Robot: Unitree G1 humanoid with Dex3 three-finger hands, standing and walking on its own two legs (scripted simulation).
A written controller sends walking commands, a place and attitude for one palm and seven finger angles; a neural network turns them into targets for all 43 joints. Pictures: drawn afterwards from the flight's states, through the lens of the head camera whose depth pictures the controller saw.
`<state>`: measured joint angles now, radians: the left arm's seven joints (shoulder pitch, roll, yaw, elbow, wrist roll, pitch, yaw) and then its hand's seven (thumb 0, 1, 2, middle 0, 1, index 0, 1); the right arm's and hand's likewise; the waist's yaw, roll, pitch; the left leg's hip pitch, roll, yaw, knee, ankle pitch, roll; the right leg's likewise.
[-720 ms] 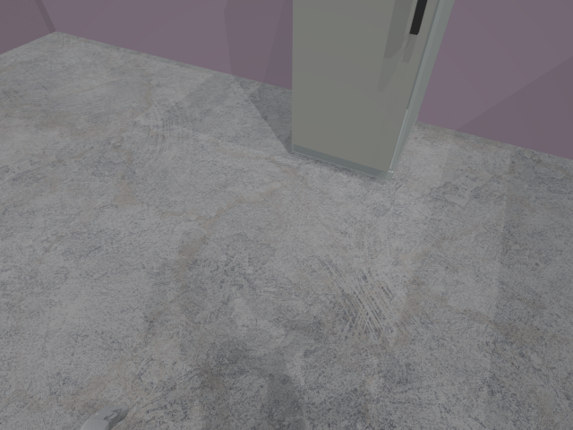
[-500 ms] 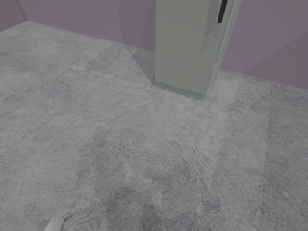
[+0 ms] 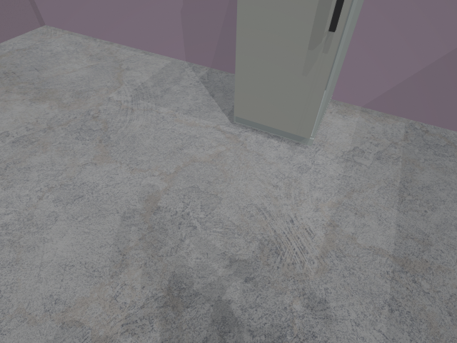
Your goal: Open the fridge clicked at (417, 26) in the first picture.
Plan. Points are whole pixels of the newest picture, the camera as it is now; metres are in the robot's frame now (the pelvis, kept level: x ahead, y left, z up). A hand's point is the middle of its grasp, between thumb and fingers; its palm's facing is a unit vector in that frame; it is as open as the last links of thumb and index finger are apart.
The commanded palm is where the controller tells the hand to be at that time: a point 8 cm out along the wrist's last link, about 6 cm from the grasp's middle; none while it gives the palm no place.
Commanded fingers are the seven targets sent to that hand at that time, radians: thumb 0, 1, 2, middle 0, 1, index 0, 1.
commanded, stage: stand and wait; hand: right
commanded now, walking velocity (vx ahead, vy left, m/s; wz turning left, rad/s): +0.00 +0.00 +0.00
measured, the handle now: out of the picture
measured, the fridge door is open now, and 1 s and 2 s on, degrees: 0 0 0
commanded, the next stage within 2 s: look at it before walking up in 0.30 s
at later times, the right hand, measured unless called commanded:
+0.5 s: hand out of the picture +0.07 -0.24 -0.16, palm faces -0.05 +0.94 -0.33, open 7.4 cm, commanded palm none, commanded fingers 0.00 -0.90 -0.90 0.20 0.30 0.20 0.30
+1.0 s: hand out of the picture +0.07 -0.25 -0.16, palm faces -0.04 +0.94 -0.33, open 7.4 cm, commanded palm none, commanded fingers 0.00 -0.90 -0.90 0.20 0.30 0.20 0.30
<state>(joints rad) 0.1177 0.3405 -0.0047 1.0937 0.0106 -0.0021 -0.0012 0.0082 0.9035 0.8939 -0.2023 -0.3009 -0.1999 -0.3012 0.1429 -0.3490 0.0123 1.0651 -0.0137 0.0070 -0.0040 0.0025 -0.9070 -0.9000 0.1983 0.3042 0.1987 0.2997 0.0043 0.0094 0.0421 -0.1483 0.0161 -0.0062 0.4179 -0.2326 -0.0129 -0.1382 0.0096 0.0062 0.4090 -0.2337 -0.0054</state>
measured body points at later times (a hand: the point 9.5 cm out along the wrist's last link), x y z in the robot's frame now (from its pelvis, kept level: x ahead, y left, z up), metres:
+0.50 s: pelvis -0.01 +0.01 +0.00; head +0.00 +0.00 +0.45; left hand +0.07 +0.30 -0.13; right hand +0.07 -0.29 -0.13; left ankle +0.00 +0.13 -0.74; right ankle -0.01 -0.12 -0.74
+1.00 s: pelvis -0.01 +0.00 +0.00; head +0.00 -0.01 +0.45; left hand +0.08 +0.29 -0.13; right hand +0.07 -0.30 -0.13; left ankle +0.00 +0.13 -0.74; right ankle -0.01 -0.12 -0.74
